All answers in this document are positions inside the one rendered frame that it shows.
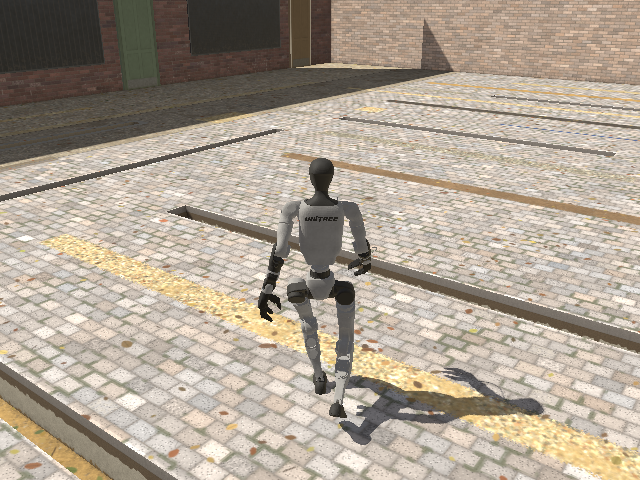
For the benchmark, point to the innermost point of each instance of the right robot upper arm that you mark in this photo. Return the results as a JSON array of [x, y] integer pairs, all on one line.
[[352, 212]]

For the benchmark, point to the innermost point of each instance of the right robot hand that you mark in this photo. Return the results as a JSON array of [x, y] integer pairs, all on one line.
[[356, 263]]

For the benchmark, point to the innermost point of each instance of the robot left forearm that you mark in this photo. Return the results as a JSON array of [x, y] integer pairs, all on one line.
[[273, 272]]

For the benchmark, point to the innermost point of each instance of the robot left thigh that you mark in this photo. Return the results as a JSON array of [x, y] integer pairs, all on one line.
[[297, 295]]

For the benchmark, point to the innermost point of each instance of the left robot hand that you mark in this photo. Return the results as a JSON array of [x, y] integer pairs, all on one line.
[[263, 306]]

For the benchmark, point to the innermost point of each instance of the robot left foot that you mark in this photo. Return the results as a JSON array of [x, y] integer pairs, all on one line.
[[320, 387]]

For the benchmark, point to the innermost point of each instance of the left robot upper arm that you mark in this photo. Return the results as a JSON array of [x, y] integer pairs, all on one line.
[[289, 211]]

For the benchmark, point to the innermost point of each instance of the robot right forearm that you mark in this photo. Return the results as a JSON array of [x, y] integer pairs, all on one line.
[[365, 258]]

